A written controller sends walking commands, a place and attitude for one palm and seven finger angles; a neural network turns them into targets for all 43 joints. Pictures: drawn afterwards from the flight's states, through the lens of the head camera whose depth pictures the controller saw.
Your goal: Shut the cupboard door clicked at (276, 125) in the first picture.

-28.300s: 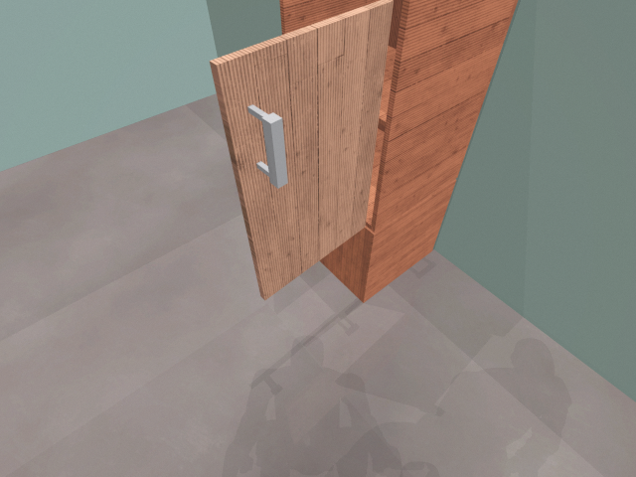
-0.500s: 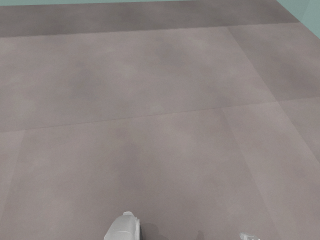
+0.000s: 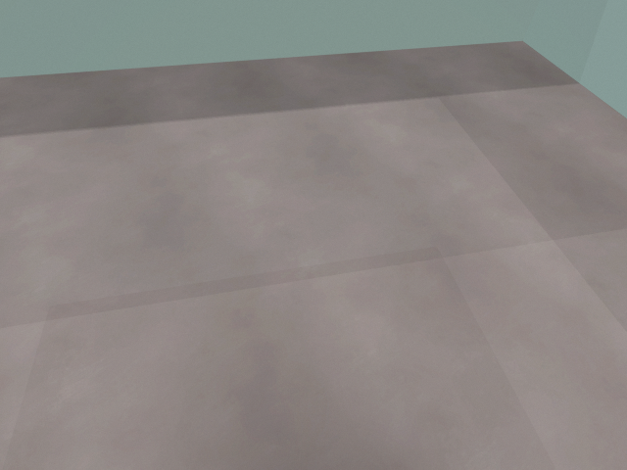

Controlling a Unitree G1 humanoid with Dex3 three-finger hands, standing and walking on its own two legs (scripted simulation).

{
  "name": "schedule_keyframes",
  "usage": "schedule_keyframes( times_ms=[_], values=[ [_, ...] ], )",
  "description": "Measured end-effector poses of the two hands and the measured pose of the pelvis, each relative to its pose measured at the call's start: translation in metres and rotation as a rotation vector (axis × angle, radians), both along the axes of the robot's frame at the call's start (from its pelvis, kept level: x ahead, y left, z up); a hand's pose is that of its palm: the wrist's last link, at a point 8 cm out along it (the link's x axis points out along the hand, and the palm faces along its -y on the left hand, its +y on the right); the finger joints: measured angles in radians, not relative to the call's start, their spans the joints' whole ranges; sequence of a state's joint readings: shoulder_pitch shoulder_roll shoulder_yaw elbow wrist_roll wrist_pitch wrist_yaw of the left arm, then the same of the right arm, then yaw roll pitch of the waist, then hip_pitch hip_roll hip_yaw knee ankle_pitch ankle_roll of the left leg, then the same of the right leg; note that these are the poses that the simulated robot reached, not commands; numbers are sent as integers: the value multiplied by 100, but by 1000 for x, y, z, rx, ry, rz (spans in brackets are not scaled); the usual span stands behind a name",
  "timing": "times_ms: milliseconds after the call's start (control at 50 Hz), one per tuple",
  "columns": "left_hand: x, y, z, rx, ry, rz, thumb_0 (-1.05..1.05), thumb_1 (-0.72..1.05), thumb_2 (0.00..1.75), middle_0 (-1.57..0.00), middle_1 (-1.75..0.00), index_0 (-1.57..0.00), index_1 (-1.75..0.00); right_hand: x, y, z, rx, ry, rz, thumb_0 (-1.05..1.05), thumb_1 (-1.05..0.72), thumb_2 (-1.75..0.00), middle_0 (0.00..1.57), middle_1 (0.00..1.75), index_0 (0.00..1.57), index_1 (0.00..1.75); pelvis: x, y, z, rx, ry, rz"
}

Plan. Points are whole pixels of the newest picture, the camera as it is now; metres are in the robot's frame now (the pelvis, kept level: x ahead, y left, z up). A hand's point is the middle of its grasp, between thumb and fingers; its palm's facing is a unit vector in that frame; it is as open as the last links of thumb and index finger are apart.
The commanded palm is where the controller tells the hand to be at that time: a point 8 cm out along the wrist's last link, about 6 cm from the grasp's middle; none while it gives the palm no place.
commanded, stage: turn to face it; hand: left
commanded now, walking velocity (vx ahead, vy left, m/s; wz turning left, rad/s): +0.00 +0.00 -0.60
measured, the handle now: out of the picture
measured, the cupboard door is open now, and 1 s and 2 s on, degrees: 58 58 58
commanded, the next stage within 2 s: none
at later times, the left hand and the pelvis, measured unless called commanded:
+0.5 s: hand out of the picture +0.14 +0.21 -0.18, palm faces -0.19 -0.95 -0.23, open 7.4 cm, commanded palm none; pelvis +0.02 +0.02 -0.01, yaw -16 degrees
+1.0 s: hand (258, 442) +0.19 +0.10 -0.15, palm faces -0.51 -0.82 -0.26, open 7.4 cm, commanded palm none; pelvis +0.01 -0.02 +0.00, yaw -33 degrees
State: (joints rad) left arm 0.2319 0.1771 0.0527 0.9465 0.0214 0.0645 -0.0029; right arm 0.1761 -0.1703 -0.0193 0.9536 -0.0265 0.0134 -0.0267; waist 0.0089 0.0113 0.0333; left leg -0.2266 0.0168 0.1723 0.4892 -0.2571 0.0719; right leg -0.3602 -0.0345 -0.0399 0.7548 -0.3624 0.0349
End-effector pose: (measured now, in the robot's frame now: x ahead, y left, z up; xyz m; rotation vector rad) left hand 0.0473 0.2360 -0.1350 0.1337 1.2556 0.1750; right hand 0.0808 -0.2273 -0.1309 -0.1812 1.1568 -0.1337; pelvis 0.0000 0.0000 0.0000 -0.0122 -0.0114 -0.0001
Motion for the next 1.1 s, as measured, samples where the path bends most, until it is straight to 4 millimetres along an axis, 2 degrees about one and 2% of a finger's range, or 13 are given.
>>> schedule_keyframes(
  times_ms=[100, 180, 240, 340, 440, 540, 640, 720, 780, 840, 900, 1000, 1100],
  values=[
    [17, -20, -6, 12, 12, -63, 0, 91, 90, -20, -30, -20, -29, -26, -30, -19, 5, 71, -108, 0, -91, -90, 20, 30, 21, 30, 10, -15, -10, 10, 10, -68],
    [23, -27, 0, 19, 24, -84, 0, 91, 90, -20, -30, -20, -29, -43, -44, -14, -21, 133, -155, 0, -91, -90, 20, 30, 20, 30, 12, -18, -4, 12, 13, -93],
    [26, -25, 2, 23, 43, -102, 0, 91, 90, -21, -30, -21, -29, -48, -49, -6, -33, 139, -182, 0, -91, -90, 20, 30, 20, 30, 13, -18, 1, 18, 16, -118],
    [41, -12, 0, 27, 54, -150, 1, 91, 90, -21, -30, -21, -29, -43, -45, 3, -49, 100, -220, 1, -91, -90, 20, 30, 20, 30, 17, -9, 2, 22, 21, -167],
    [69, 11, -13, 24, 45, -202, 1, 91, 90, -21, -30, -21, -30, -35, -30, 4, -79, 20, -257, 0, -90, -90, 20, 30, 20, 30, 23, 10, -9, 5, 30, -232],
    [109, 17, -7, 35, 4, -289, 1, 91, 90, -20, -30, -20, -29, -51, -12, 10, -73, 9, -294, 0, -90, -90, 20, 30, 20, 30, 23, 16, -4, 2, 11, -306],
    [148, 1, 11, 38, -68, -376, 1, 91, 90, -20, -30, -20, -29, -80, -8, 8, -45, 43, -360, 0, -90, -90, 20, 30, 21, 30, 21, 13, 2, -12, 8, -368],
    [171, -27, 19, 50, -112, -467, 1, 91, 90, -20, -30, -20, -29, -109, -16, -4, -15, 60, -438, 0, -90, -90, 21, 30, 21, 30, 17, 4, -2, -3, 5, -425],
    [182, -52, 18, 66, -155, -533, 1, 91, 90, -20, -30, -20, -29, -133, -29, -22, 6, 72, -500, 0, -90, -90, 21, 30, 21, 30, 13, -9, -14, 17, 3, -464],
    [180, -71, 22, 74, -165, -570, 0, 91, 90, -20, -30, -20, -29, -151, -41, -29, 9, 110, -547, 0, -90, -90, 20, 30, 21, 30, 8, -14, -14, 12, -1, -485],
    [171, -82, 25, 72, -134, -585, 0, 91, 90, -20, -30, -20, -29, -159, -48, -20, 5, 121, -576, 1, -90, -90, 20, 30, 20, 30, 7, -18, -5, 30, 5, -516],
    [159, -95, 21, 53, -67, -626, 0, 91, 90, -21, -30, -21, -29, -160, -57, -4, -13, 90, -612, 1, -90, -90, 20, 30, 20, 30, 7, -24, 3, 49, 19, -568],
    [156, -95, 10, 30, -22, -652, 1, 90, 90, -21, -30, -21, -30, -150, -58, 4, -39, 60, -647, 1, -90, -90, 20, 30, 20, 30, 13, -22, 3, 39, 29, -623]
  ],
)
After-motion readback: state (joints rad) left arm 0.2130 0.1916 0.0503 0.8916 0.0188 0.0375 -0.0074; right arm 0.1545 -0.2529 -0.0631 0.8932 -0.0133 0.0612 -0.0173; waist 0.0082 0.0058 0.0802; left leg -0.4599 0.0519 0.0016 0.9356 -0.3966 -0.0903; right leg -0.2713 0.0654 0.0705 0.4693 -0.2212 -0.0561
